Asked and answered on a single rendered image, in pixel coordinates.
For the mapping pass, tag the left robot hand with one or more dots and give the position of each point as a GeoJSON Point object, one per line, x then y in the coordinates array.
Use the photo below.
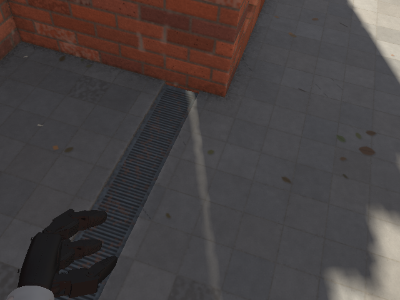
{"type": "Point", "coordinates": [51, 250]}

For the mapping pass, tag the robot left forearm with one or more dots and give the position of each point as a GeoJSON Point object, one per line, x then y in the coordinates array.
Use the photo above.
{"type": "Point", "coordinates": [31, 293]}

